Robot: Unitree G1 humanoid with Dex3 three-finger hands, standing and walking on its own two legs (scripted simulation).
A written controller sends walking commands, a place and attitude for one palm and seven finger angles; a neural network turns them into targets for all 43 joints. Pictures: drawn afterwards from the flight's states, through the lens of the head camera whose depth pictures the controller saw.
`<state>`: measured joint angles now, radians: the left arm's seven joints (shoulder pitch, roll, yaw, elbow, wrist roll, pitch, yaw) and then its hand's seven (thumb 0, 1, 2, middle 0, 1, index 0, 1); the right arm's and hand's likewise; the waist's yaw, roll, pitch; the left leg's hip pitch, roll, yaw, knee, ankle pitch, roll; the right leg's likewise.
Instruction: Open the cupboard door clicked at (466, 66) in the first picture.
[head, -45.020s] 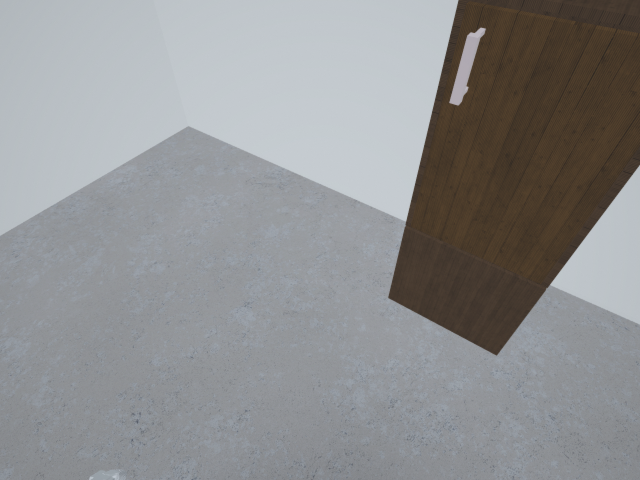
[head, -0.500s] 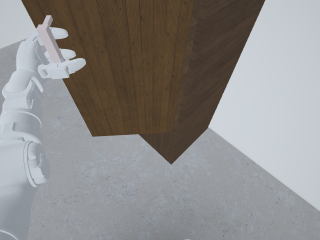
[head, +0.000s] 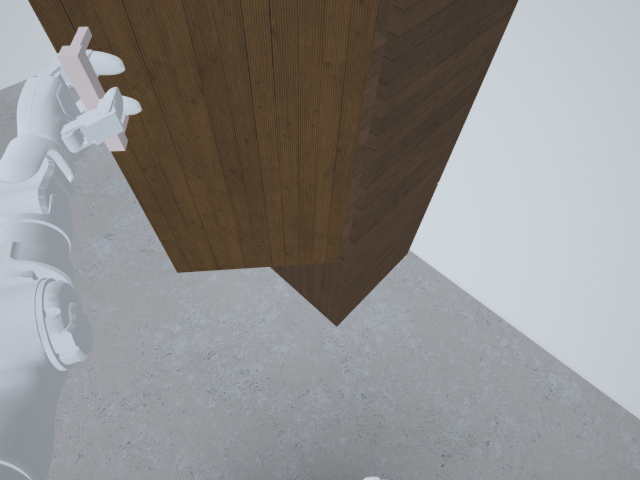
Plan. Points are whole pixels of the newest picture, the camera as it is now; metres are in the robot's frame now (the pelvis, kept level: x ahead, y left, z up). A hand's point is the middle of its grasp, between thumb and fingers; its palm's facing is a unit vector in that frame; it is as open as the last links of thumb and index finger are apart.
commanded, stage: pull the door open along its arc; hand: left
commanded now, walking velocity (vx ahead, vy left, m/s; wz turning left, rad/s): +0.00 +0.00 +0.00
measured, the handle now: (101, 92) +0.55 +0.23 +0.16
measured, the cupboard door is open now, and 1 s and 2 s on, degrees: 49 96 92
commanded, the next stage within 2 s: open thumb and fingers to let go in 0.90 s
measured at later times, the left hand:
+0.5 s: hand (128, 192) +0.39 +0.17 +0.17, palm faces +0.06 -1.00 +0.05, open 5.7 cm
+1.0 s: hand (243, 287) +0.28 +0.06 +0.17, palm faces +0.32 -0.95 +0.03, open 6.2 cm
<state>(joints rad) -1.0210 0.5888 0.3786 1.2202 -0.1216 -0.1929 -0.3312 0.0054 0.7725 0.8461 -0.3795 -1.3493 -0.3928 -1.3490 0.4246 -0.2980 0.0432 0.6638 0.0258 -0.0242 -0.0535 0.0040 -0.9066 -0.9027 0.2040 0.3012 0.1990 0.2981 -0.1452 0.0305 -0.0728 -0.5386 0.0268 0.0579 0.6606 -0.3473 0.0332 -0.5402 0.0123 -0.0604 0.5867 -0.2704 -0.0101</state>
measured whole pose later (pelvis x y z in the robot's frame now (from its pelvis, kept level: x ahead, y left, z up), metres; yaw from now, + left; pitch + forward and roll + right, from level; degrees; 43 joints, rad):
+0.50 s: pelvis +0.01 +0.00 +0.01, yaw -2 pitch +5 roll -1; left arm -0.35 0.24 0.28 0.29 -0.24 0.07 -0.11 0.01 0.73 0.74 -0.39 -1.35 -0.37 -1.35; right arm 0.28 -0.26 0.02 0.57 0.06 -0.03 -0.01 0.01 -0.91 -0.90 0.20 0.30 0.20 0.30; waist -0.02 0.06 -0.09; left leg -0.30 0.02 0.10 0.54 -0.33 0.03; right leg -0.34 0.01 -0.02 0.52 -0.27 -0.01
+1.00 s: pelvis +0.01 -0.04 +0.02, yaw +1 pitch -3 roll +0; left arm 0.11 -0.06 -0.15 -0.36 -0.05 0.34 0.41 0.00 0.67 0.72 -0.36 -1.33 -0.36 -1.33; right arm 0.12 -0.19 0.04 0.60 -0.02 0.09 -0.01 0.01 -0.91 -0.90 0.20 0.30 0.20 0.30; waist 0.03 0.08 -0.04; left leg -0.12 0.05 0.03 0.47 -0.29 -0.02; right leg -0.14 0.04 -0.09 0.45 -0.26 -0.06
